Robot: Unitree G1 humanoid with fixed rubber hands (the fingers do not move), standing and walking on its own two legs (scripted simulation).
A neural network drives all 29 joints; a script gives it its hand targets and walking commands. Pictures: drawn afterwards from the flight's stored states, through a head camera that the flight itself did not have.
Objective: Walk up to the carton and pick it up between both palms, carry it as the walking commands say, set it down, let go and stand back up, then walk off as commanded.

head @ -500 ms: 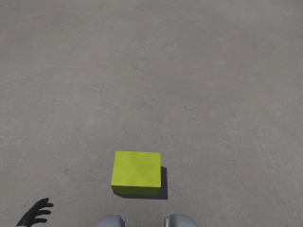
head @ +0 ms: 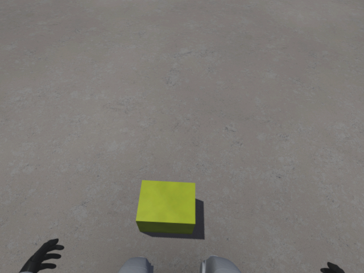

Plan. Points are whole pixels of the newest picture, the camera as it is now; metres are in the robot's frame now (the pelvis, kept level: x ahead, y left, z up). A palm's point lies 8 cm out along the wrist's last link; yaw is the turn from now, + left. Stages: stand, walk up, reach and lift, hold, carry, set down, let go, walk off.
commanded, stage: walk up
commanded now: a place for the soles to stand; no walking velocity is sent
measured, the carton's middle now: (167, 207) +0.46 +0.06 -0.64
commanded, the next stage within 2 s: reach and lift in 2.00 s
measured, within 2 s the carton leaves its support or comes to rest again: neither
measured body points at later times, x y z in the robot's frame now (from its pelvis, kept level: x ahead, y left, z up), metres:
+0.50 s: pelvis -0.03 +0.00 +0.00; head -0.02 +0.02 +0.45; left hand +0.08 +0.33 -0.11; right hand +0.07 -0.35 -0.08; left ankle +0.01 +0.14 -0.70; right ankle +0.04 -0.10 -0.70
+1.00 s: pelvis -0.01 +0.01 +0.00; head +0.01 +0.02 +0.45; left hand +0.10 +0.34 -0.10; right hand +0.09 -0.34 -0.08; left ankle +0.00 +0.14 -0.70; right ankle +0.03 -0.10 -0.70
